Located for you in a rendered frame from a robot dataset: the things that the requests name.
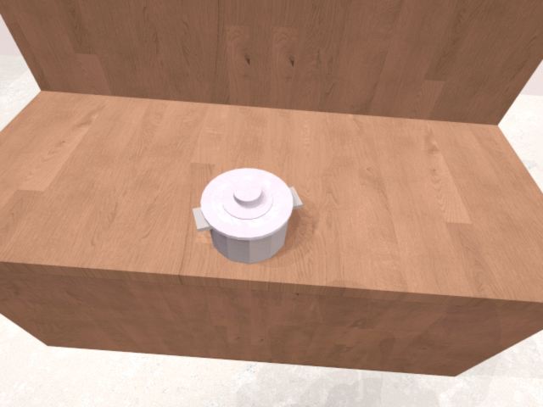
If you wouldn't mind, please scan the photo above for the knob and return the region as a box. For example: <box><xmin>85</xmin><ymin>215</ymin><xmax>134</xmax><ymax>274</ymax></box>
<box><xmin>233</xmin><ymin>181</ymin><xmax>261</xmax><ymax>206</ymax></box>

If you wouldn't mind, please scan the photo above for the pot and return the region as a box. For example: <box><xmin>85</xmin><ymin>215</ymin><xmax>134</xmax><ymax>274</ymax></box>
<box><xmin>193</xmin><ymin>187</ymin><xmax>303</xmax><ymax>264</ymax></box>

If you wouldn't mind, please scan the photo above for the lid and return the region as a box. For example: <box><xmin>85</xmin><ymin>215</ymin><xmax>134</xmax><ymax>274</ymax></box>
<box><xmin>200</xmin><ymin>168</ymin><xmax>294</xmax><ymax>240</ymax></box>

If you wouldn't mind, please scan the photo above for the table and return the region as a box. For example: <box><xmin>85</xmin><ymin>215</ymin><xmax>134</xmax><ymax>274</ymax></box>
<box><xmin>0</xmin><ymin>0</ymin><xmax>543</xmax><ymax>376</ymax></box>

